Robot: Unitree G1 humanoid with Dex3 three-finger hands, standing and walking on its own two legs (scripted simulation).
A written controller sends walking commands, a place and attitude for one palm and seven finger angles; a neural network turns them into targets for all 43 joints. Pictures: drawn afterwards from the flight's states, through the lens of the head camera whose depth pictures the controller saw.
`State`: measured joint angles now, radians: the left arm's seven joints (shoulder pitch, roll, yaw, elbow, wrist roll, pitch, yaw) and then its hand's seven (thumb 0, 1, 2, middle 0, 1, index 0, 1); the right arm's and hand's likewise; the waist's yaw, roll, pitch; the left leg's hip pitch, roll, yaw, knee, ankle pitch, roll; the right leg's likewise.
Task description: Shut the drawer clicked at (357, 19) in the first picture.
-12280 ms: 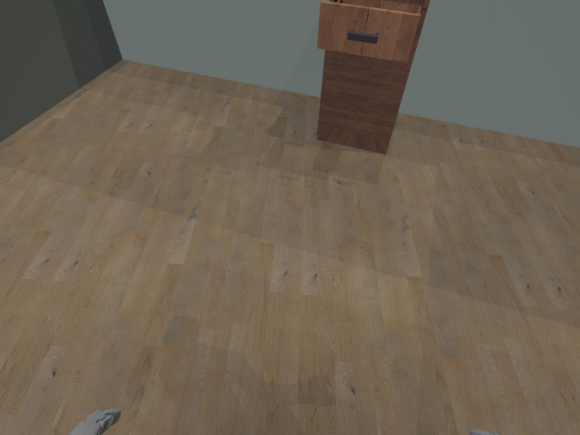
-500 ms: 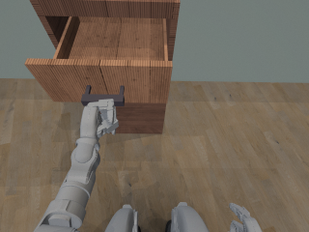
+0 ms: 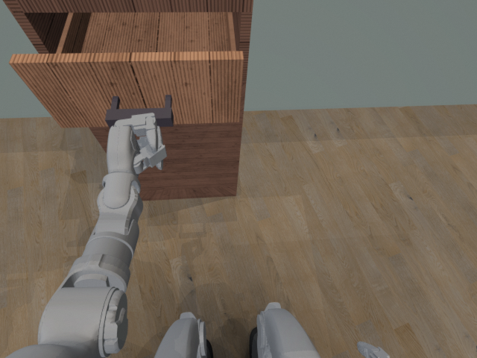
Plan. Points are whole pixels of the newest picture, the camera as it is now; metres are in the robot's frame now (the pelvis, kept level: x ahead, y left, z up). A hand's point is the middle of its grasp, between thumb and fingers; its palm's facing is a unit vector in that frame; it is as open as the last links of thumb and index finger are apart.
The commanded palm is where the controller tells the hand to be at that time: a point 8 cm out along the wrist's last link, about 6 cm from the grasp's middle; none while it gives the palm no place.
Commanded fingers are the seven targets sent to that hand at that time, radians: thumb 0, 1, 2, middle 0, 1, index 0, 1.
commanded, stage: push the drawer shut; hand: left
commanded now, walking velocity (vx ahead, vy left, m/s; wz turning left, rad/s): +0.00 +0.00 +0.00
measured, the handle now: (141, 109) +0.53 +0.14 +0.04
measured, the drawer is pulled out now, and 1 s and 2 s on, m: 0.12 0.00 0.00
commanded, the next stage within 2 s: pull the fist back off the drawer in 1.24 s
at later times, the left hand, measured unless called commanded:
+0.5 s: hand (163, 120) +0.52 +0.11 +0.03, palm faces +0.01 -1.00 -0.04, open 3.5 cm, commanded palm +0.50 +0.16 +0.04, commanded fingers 0.00 0.90 0.90 -1.40 -1.60 -1.40 -1.60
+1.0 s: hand (164, 95) +0.57 +0.11 +0.03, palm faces +0.00 -1.00 -0.04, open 3.3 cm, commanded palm +0.57 +0.15 +0.04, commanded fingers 0.00 0.90 0.90 -1.40 -1.60 -1.40 -1.60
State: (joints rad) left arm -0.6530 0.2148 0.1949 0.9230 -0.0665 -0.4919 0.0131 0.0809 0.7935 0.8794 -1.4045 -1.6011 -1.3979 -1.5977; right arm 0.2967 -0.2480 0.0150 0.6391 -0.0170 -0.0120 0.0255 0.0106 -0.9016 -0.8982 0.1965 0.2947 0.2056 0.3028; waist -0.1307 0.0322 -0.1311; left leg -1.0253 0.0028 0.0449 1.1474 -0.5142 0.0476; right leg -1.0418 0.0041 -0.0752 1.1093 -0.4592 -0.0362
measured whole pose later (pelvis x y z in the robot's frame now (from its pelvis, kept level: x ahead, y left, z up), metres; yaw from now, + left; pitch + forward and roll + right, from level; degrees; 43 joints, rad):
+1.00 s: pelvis +0.00 +0.01 -0.02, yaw -1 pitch +30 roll -4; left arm -1.12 0.45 0.36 1.29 0.05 -0.45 -0.01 0.05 0.78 0.91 -1.40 -1.60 -1.40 -1.60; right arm 0.40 -0.26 0.05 0.64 -0.07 0.07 0.06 0.01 -0.90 -0.90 0.20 0.29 0.21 0.30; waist -0.26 0.06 -0.12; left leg -1.22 0.03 0.02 1.22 -0.54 0.05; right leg -1.21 0.03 -0.10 1.13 -0.45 -0.03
